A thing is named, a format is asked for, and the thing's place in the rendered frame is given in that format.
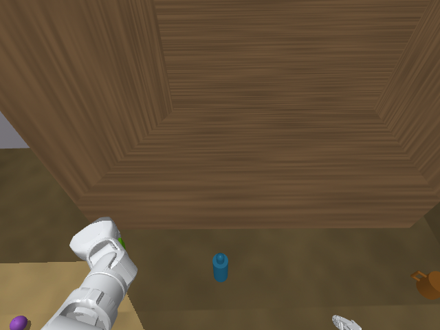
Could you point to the left robot hand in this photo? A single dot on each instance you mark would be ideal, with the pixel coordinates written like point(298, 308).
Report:
point(99, 229)

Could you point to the left robot arm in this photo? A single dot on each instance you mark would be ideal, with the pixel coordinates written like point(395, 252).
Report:
point(94, 305)

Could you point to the right robot hand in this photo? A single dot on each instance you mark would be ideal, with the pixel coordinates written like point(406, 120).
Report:
point(344, 324)

